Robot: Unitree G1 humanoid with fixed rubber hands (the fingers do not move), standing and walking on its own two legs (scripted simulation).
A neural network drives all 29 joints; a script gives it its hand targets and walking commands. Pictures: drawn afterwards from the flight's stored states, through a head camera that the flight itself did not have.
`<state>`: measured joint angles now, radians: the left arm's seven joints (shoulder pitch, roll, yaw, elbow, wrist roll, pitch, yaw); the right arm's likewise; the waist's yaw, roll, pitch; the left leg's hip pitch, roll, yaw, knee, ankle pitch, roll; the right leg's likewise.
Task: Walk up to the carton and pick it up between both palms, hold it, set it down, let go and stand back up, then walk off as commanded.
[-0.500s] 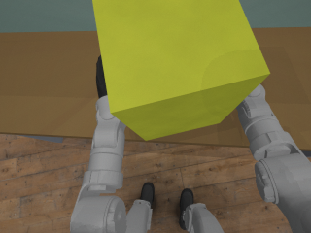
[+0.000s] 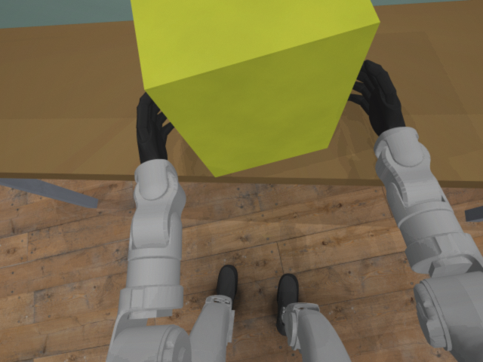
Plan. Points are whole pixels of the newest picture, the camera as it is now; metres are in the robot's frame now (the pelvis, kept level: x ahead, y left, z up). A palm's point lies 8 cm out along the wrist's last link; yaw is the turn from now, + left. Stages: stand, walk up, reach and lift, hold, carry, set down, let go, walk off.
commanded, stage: set down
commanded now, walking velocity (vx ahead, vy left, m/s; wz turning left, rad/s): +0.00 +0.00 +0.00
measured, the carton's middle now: (245, 53) +0.54 +0.06 +0.05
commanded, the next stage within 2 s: none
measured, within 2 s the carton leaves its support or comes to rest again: neither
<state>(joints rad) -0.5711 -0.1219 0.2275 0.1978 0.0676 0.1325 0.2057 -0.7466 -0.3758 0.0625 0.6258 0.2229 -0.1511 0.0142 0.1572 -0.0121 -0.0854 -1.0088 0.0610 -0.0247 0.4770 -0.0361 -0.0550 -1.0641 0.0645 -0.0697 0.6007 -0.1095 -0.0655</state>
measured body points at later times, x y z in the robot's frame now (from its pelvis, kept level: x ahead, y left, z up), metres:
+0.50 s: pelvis -0.03 +0.00 +0.00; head +0.12 -0.01 +0.42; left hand +0.38 +0.21 +0.05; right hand +0.46 -0.13 +0.04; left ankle +0.09 +0.19 -0.70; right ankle +0.07 -0.03 -0.70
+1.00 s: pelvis +0.03 +0.04 +0.02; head +0.18 +0.05 +0.44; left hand +0.38 +0.23 +0.04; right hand +0.44 -0.16 +0.02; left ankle +0.09 +0.19 -0.70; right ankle +0.07 -0.03 -0.70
